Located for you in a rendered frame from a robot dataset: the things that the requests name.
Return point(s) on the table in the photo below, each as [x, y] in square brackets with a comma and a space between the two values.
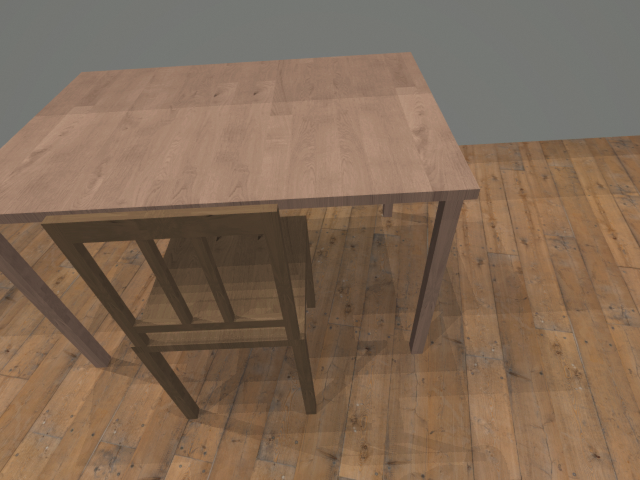
[300, 133]

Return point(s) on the chair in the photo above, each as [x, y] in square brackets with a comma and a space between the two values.
[231, 277]

